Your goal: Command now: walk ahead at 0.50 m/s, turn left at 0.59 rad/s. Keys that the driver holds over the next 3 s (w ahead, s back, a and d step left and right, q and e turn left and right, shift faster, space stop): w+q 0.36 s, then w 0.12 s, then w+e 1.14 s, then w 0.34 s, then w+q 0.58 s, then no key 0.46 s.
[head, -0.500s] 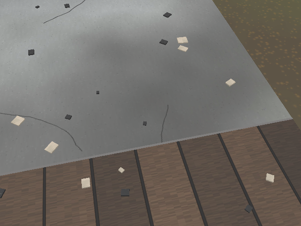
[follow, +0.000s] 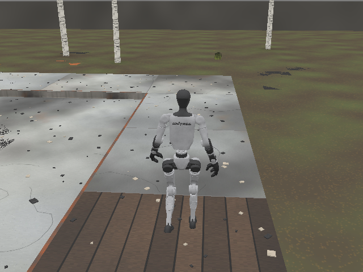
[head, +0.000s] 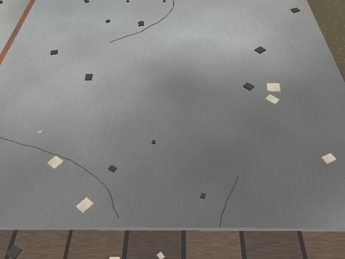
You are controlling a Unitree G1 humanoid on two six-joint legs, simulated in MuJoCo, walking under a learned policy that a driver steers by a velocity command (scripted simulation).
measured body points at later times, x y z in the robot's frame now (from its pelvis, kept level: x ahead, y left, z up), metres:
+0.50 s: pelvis +0.25 +0.07 -0.01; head +0.28 +0.09 +0.44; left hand +0.17 +0.32 -0.15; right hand +0.50 -0.11 -0.10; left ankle +0.30 +0.14 -0.73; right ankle +0.12 -0.10 -0.65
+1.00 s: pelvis +0.52 +0.11 -0.01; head +0.55 +0.11 +0.43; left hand +0.66 +0.37 -0.13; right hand +0.52 -0.15 -0.16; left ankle +0.31 +0.14 -0.71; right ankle +0.62 +0.07 -0.73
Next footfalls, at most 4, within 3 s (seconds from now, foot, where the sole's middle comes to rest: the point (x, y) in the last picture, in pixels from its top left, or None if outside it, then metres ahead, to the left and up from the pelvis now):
0.42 left None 0.34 0.15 -0.77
0.98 right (160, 212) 0.66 0.07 -0.77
1.48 left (124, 153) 0.97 0.23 -0.77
1.98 right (185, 124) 1.12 -0.07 -0.77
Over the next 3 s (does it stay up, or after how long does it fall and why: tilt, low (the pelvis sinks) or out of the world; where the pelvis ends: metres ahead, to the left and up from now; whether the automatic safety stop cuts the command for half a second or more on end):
stays up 1.47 -0.04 0.00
